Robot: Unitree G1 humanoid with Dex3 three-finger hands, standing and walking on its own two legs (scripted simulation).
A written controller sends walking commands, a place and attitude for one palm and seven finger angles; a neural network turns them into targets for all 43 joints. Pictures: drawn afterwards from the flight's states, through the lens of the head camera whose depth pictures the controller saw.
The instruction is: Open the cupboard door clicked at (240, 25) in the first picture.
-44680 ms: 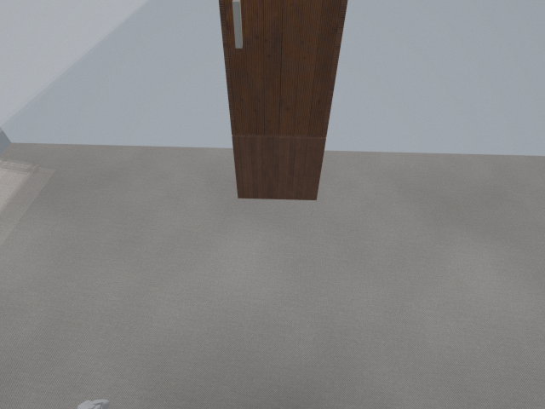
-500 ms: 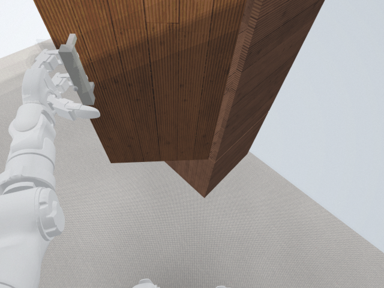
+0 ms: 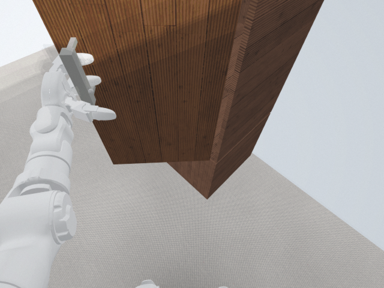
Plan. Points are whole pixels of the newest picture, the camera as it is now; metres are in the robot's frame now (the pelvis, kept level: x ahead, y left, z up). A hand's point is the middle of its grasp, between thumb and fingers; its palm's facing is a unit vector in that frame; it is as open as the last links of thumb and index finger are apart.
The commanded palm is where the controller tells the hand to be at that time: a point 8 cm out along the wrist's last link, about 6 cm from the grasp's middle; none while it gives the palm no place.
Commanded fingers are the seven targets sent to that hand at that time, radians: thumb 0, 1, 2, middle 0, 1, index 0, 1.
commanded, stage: slide the fingers in behind the handle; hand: left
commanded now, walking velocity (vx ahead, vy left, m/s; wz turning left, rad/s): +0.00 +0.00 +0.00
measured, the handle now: (81, 73) +0.54 +0.21 +0.13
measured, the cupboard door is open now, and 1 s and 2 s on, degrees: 48 48 73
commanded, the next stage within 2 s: close the thumb around the handle in 0.26 s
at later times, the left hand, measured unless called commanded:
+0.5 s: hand (90, 90) +0.49 +0.18 +0.13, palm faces +0.05 -1.00 +0.00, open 13.5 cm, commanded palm +0.46 +0.23 +0.13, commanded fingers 0.00 -0.05 0.49 -0.33 -1.25 -0.33 -1.25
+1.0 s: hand (91, 89) +0.50 +0.18 +0.13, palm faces +0.06 -1.00 +0.00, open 5.6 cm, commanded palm +0.47 +0.23 +0.13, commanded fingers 0.00 0.90 0.90 -0.40 -1.35 -0.40 -1.35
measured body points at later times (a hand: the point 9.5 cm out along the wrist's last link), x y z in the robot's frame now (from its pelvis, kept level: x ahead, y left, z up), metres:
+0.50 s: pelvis +0.00 +0.00 +0.00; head +0.07 +0.00 +0.45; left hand +0.48 +0.24 +0.13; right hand +0.02 -0.27 -0.12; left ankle +0.02 +0.11 -0.71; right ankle -0.03 -0.11 -0.71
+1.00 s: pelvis +0.01 +0.00 +0.00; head +0.08 +0.01 +0.44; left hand +0.49 +0.24 +0.13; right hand +0.02 -0.27 -0.12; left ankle +0.02 +0.11 -0.71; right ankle -0.03 -0.11 -0.71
